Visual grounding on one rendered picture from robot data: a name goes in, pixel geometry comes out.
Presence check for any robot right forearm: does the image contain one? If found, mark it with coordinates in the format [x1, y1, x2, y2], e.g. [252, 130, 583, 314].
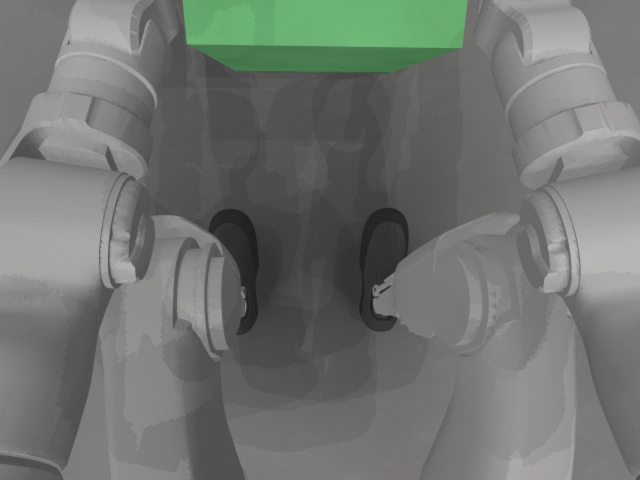
[474, 0, 640, 190]

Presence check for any right robot thigh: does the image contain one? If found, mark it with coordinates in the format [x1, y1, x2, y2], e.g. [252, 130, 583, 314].
[420, 234, 578, 480]

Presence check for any right robot upper arm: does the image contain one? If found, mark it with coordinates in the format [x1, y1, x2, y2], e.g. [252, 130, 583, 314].
[516, 166, 640, 480]

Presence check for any robot left forearm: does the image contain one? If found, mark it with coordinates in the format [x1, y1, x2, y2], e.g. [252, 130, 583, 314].
[0, 0, 181, 181]

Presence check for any right robot shin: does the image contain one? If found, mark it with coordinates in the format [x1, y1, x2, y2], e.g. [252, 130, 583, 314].
[372, 213, 573, 338]

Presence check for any carton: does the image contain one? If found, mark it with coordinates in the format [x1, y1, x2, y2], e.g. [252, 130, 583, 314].
[182, 0, 468, 74]

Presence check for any left robot upper arm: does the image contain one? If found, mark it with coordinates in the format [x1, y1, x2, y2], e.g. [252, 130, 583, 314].
[0, 157, 155, 480]

